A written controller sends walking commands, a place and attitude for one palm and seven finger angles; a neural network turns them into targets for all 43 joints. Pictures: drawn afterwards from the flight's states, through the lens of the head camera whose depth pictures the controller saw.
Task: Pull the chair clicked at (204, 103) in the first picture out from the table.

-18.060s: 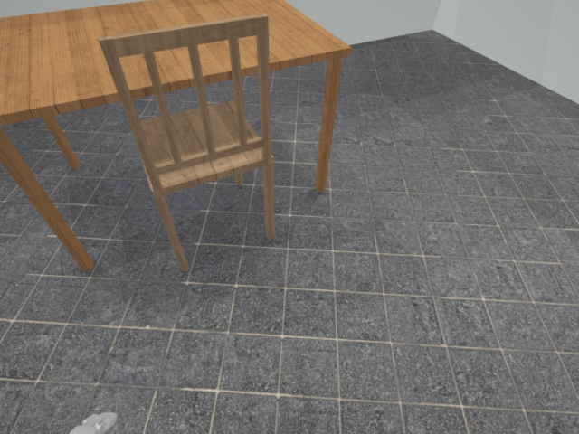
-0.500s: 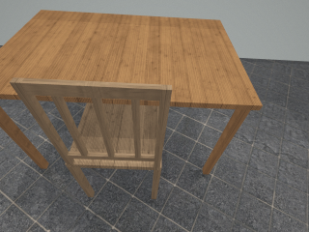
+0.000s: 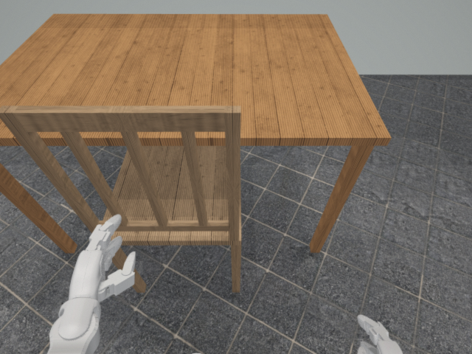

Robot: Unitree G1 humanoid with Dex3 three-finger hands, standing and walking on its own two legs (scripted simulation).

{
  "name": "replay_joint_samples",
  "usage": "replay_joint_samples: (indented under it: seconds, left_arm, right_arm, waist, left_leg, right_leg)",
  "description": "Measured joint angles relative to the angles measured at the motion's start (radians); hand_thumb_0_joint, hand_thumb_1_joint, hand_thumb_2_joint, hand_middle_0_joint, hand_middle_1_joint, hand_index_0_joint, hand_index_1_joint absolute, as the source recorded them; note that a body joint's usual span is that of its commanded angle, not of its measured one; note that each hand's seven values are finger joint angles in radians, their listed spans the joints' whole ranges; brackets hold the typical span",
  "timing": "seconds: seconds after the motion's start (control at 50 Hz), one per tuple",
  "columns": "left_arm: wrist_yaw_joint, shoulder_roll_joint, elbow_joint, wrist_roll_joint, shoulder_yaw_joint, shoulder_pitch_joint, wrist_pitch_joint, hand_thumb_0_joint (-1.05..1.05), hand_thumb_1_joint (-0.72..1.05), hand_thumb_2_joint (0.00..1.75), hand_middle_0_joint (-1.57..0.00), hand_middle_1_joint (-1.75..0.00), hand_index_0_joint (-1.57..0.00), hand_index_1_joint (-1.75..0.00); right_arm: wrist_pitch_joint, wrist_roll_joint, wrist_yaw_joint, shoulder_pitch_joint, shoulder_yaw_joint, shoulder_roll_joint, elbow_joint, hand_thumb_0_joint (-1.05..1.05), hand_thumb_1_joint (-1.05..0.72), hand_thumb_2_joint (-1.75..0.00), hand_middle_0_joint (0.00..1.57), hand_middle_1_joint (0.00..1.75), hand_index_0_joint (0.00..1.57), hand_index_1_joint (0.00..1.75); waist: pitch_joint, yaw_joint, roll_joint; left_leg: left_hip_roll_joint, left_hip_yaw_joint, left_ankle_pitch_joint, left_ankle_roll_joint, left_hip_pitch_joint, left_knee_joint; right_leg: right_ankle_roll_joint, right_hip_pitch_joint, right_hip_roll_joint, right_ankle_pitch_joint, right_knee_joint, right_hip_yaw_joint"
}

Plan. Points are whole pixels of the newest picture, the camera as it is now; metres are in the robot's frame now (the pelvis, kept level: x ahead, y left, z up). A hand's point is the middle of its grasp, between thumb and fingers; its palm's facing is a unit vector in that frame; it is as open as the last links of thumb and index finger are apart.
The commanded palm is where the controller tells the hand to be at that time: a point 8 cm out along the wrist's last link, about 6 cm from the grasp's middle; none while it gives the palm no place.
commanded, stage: relax the arm and regain balance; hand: left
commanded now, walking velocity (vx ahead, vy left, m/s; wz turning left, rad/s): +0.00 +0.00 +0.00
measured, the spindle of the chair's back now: (149, 185) +0.48 +0.20 -0.04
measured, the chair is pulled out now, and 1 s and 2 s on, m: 0.00 0.00 0.00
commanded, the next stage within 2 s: come to a stop and stand still in 1.10 s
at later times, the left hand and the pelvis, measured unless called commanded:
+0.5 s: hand out of the picture +0.12 +0.17 -0.13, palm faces +0.10 -0.98 -0.19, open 16.2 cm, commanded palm none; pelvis +0.01 -0.02 +0.02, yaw +0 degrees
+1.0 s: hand out of the picture +0.12 +0.23 -0.13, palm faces +0.10 -0.96 -0.25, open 16.3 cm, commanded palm none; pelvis +0.02 +0.02 +0.03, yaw -1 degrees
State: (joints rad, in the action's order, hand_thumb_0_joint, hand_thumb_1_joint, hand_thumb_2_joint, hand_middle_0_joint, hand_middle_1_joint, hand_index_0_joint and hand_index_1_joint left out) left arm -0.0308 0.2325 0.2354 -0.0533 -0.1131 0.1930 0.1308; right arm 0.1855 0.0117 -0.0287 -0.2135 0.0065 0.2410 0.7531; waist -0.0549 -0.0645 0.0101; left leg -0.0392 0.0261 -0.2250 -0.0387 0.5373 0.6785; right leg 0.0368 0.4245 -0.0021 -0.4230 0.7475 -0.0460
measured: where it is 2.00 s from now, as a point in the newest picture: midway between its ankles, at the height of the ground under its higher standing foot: outside the picture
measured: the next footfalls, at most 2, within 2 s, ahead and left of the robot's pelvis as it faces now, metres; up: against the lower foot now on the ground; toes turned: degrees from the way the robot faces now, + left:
none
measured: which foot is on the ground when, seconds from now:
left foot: down 0.00-1.00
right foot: down 0.00-1.00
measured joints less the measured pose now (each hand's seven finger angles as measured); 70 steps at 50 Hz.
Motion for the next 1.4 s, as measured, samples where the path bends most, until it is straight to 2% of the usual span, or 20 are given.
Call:
replay_joint_samples:
  seconds: [0.02, 0.06, 0.16, 0.22, 0.3, 0.34, 0.38, 0.46, 0.62, 0.9, 1.18, 1.28, 1.4]
  left_arm:
    - [0.000, 0.011, 0.042, 0.030, 0.011, -0.038, -0.036, 0.01, 0.58, 0.76, -0.18, -0.28, -0.18, -0.28]
    - [0.003, 0.015, 0.126, 0.060, 0.042, -0.078, -0.091, 0.01, 0.35, 0.66, -0.17, -0.29, -0.17, -0.28]
    - [0.006, -0.011, 0.285, 0.074, 0.124, -0.059, -0.147, 0.01, -0.11, 0.46, -0.16, -0.29, -0.16, -0.29]
    - [0.005, -0.022, 0.361, 0.073, 0.151, -0.025, -0.159, 0.00, -0.27, 0.39, -0.16, -0.30, -0.16, -0.29]
    - [0.005, -0.027, 0.467, 0.069, 0.164, 0.029, -0.169, 0.00, -0.39, 0.34, -0.16, -0.30, -0.16, -0.29]
    - [0.007, -0.046, 0.498, 0.001, 0.117, 0.042, -0.167, 0.03, -0.42, 0.33, -0.16, -0.30, -0.16, -0.30]
    - [-0.001, -0.056, 0.508, -0.020, 0.082, 0.027, -0.152, 0.08, -0.45, 0.32, -0.16, -0.30, -0.16, -0.30]
    - [-0.011, -0.044, 0.542, 0.003, 0.060, 0.010, -0.134, 0.14, -0.49, 0.30, -0.16, -0.30, -0.15, -0.30]
    - [-0.014, -0.004, 0.639, 0.035, 0.072, -0.009, -0.132, 0.14, -0.52, 0.29, -0.15, -0.30, -0.15, -0.30]
    - [-0.013, 0.001, 0.697, 0.026, 0.055, -0.018, -0.120, 0.14, -0.52, 0.29, -0.15, -0.30, -0.15, -0.30]
    - [-0.015, 0.063, 0.756, 0.045, 0.051, 0.020, -0.123, 0.13, -0.53, 0.30, -0.15, -0.30, -0.15, -0.30]
    - [-0.021, 0.080, 0.786, 0.061, 0.069, 0.049, -0.121, 0.09, -0.53, 0.30, -0.15, -0.30, -0.15, -0.30]
    - [-0.007, 0.059, 0.788, 0.076, 0.108, 0.097, -0.130, 0.04, -0.53, 0.30, -0.15, -0.30, -0.15, -0.30]
  right_arm:
    - [-0.037, 0.007, 0.004, 0.019, 0.006, 0.005, 0.012, 0.01, -0.91, -0.90, 0.20, 0.30, 0.20, 0.30]
    - [-0.092, 0.012, 0.007, 0.036, 0.015, 0.015, 0.031, 0.01, -0.91, -0.90, 0.20, 0.30, 0.20, 0.30]
    - [-0.167, 0.016, 0.016, 0.027, 0.012, 0.026, 0.051, 0.01, -0.91, -0.90, 0.20, 0.30, 0.20, 0.30]
    - [-0.190, 0.019, 0.027, 0.001, -0.008, 0.014, 0.058, 0.01, -0.91, -0.90, 0.20, 0.30, 0.20, 0.30]
    - [-0.204, 0.020, 0.036, -0.041, -0.034, -0.013, 0.089, 0.01, -0.91, -0.90, 0.20, 0.30, 0.20, 0.30]
    - [-0.208, 0.019, 0.036, -0.066, -0.043, -0.026, 0.115, 0.01, -0.91, -0.90, 0.20, 0.30, 0.20, 0.30]
    - [-0.212, 0.018, 0.034, -0.090, -0.050, -0.039, 0.151, 0.01, -0.91, -0.90, 0.20, 0.30, 0.20, 0.30]
    - [-0.213, 0.020, 0.026, -0.118, -0.051, -0.058, 0.218, 0.01, -0.91, -0.90, 0.20, 0.30, 0.20, 0.30]
    - [-0.189, 0.011, 0.015, -0.110, -0.045, -0.074, 0.277, 0.01, -0.91, -0.90, 0.20, 0.30, 0.20, 0.30]
    - [-0.174, 0.009, 0.015, -0.027, -0.039, -0.071, 0.294, 0.01, -0.92, -0.90, 0.20, 0.30, 0.20, 0.30]
    - [-0.172, 0.006, 0.020, -0.025, -0.035, -0.062, 0.322, 0.01, -0.91, -0.90, 0.20, 0.30, 0.20, 0.30]
    - [-0.175, 0.002, 0.022, -0.032, -0.035, -0.053, 0.326, 0.01, -0.91, -0.90, 0.20, 0.30, 0.20, 0.30]
    - [-0.196, 0.010, 0.029, -0.045, -0.023, -0.016, 0.256, 0.01, -0.91, -0.90, 0.20, 0.30, 0.20, 0.30]
  waist:
    - [-0.008, 0.000, 0.005]
    - [-0.028, 0.001, 0.017]
    - [-0.037, 0.003, 0.036]
    - [-0.004, 0.008, 0.021]
    - [0.064, 0.018, -0.011]
    - [0.097, 0.028, -0.022]
    - [0.126, 0.046, -0.032]
    - [0.140, 0.057, -0.043]
    - [0.080, 0.033, -0.049]
    - [0.056, 0.061, -0.042]
    - [0.052, 0.066, -0.030]
    - [0.056, 0.065, -0.021]
    - [0.080, 0.054, 0.030]
  left_leg:
    - [0.003, -0.003, -0.006, 0.005, -0.013, 0.002]
    - [0.007, -0.006, -0.019, 0.013, -0.051, -0.002]
    - [0.017, -0.012, -0.035, 0.024, -0.153, -0.016]
    - [0.026, -0.019, -0.029, 0.030, -0.184, -0.031]
    - [0.039, -0.027, -0.008, 0.038, -0.193, -0.062]
    - [0.043, -0.035, 0.006, 0.041, -0.186, -0.079]
    - [0.042, -0.044, 0.022, 0.041, -0.182, -0.101]
    - [0.043, -0.041, 0.036, 0.038, -0.196, -0.137]
    - [0.042, -0.017, 0.022, 0.023, -0.254, -0.168]
    - [0.010, 0.000, 0.056, -0.009, -0.289, -0.244]
    - [-0.013, 0.015, 0.079, -0.029, -0.313, -0.303]
    - [-0.013, 0.021, 0.074, -0.032, -0.313, -0.297]
    - [-0.021, 0.026, 0.022, -0.045, -0.235, -0.195]
  right_leg:
    - [0.002, -0.015, 0.003, 0.003, -0.005, -0.003]
    - [0.006, -0.057, 0.008, 0.004, -0.018, -0.005]
    - [0.013, -0.168, 0.020, 0.002, -0.054, -0.008]
    - [0.020, -0.204, 0.030, 0.014, -0.081, -0.013]
    - [0.027, -0.218, 0.045, 0.042, -0.125, -0.019]
    - [0.029, -0.216, 0.050, 0.059, -0.151, -0.027]
    - [0.028, -0.218, 0.052, 0.076, -0.179, -0.035]
    - [0.024, -0.233, 0.053, 0.098, -0.225, -0.030]
    - [0.009, -0.298, 0.050, 0.109, -0.285, -0.004]
    - [-0.023, -0.326, 0.017, 0.141, -0.350, 0.010]
    - [-0.044, -0.338, -0.007, 0.156, -0.387, 0.023]
    - [-0.049, -0.341, -0.008, 0.156, -0.389, 0.029]
    - [-0.032, -0.257, -0.018, 0.093, -0.271, 0.028]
